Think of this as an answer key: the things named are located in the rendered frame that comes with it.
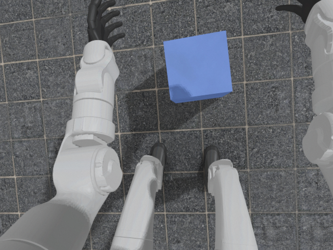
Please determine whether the right robot forearm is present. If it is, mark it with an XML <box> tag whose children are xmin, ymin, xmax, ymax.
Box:
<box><xmin>304</xmin><ymin>0</ymin><xmax>333</xmax><ymax>115</ymax></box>

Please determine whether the robot right upper arm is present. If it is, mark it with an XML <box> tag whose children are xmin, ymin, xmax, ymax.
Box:
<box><xmin>302</xmin><ymin>110</ymin><xmax>333</xmax><ymax>197</ymax></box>

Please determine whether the carton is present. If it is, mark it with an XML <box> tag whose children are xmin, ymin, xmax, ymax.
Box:
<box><xmin>163</xmin><ymin>31</ymin><xmax>233</xmax><ymax>103</ymax></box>

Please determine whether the robot right thigh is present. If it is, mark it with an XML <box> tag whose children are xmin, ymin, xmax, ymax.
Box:
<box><xmin>208</xmin><ymin>165</ymin><xmax>258</xmax><ymax>250</ymax></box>

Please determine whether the left robot forearm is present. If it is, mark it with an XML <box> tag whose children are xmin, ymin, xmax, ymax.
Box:
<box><xmin>53</xmin><ymin>40</ymin><xmax>120</xmax><ymax>181</ymax></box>

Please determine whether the robot left upper arm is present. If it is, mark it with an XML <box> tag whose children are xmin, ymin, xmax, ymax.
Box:
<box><xmin>0</xmin><ymin>145</ymin><xmax>123</xmax><ymax>250</ymax></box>

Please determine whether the robot left hand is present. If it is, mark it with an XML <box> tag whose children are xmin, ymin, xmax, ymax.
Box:
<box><xmin>87</xmin><ymin>0</ymin><xmax>125</xmax><ymax>47</ymax></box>

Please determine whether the robot right hand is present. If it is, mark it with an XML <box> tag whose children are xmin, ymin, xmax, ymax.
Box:
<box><xmin>275</xmin><ymin>0</ymin><xmax>321</xmax><ymax>23</ymax></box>

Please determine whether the left robot foot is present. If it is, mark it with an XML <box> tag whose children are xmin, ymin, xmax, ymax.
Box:
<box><xmin>151</xmin><ymin>143</ymin><xmax>167</xmax><ymax>182</ymax></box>

